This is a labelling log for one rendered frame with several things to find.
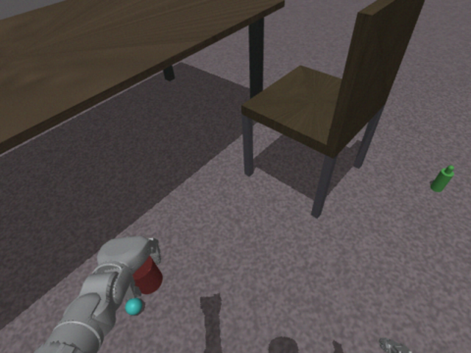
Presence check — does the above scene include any left robot hand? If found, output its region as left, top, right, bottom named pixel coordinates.
left=97, top=236, right=161, bottom=300

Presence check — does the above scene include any right robot hand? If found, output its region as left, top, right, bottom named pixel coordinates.
left=379, top=338, right=411, bottom=353

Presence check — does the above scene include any left robot arm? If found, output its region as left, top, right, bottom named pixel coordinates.
left=34, top=261, right=132, bottom=353

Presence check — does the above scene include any chair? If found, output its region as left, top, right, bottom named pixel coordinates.
left=241, top=0, right=425, bottom=218

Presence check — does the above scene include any table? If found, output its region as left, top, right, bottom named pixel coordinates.
left=0, top=0, right=285, bottom=154

